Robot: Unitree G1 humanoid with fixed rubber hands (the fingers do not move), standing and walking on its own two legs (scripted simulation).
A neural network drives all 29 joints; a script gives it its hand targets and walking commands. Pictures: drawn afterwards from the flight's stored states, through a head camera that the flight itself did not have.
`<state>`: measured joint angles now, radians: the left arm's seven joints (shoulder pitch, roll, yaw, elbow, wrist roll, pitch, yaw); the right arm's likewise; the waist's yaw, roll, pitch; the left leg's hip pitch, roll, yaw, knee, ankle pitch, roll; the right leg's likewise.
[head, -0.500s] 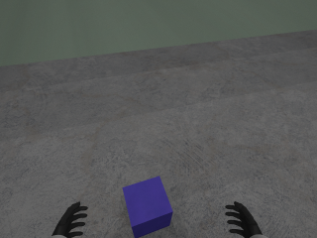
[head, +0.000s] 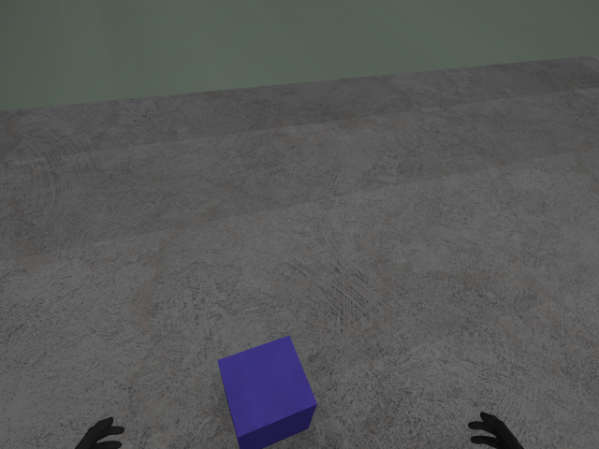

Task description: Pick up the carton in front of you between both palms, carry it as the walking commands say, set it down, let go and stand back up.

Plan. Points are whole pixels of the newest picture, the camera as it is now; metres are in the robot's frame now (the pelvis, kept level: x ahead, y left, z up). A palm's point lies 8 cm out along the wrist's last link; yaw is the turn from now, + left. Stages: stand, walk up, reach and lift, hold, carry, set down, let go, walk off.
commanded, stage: stand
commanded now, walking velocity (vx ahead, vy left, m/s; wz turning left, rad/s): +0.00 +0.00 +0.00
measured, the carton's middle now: (265, 396) +0.40 +0.04 -0.65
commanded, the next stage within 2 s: none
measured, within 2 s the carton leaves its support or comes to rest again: neither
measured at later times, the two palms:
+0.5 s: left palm out of the picture +0.09 +0.29 -0.10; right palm out of the picture +0.09 -0.30 -0.08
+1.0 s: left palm out of the picture +0.06 +0.30 -0.10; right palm out of the picture +0.07 -0.31 -0.08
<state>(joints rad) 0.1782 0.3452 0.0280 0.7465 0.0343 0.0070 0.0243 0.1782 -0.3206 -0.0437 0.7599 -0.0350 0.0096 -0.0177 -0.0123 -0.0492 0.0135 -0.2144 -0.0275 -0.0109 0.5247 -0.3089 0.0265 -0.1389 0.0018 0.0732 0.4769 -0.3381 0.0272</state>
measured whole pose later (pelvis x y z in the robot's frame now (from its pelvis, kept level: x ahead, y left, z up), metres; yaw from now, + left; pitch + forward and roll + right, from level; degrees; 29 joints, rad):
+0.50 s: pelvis -0.01 +0.00 +0.01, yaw +0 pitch -2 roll +0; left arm 0.18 0.37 0.02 0.87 0.03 -0.01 0.02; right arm 0.15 -0.35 -0.03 0.89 -0.03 0.00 -0.01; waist -0.01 -0.04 0.02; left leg -0.17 -0.02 -0.01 0.45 -0.25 0.02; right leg -0.09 0.00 0.07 0.40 -0.28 0.03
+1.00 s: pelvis -0.03 +0.00 +0.01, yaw +0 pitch -2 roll +0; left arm 0.16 0.39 0.01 0.97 0.02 -0.01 0.01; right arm 0.13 -0.37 -0.01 1.00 -0.02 -0.01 -0.01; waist 0.00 -0.03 0.03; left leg -0.15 -0.02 -0.01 0.40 -0.20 0.02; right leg -0.08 0.00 0.07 0.35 -0.24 0.03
